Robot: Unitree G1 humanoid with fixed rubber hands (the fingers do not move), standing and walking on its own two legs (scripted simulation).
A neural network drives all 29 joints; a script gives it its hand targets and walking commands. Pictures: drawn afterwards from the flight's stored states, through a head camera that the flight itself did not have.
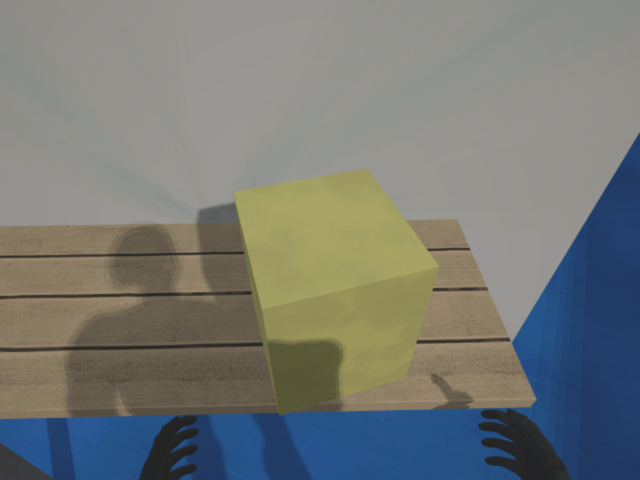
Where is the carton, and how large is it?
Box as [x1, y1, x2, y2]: [233, 168, 438, 415]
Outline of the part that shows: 367,168 233,192 254,307 279,415 405,377 438,270 438,265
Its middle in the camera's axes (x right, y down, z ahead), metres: +0.01 +0.07 +0.57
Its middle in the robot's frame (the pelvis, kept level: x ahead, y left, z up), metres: +0.39 +0.03 +0.04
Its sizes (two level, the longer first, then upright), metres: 0.210 0.200 0.250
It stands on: a table, 0.69 m high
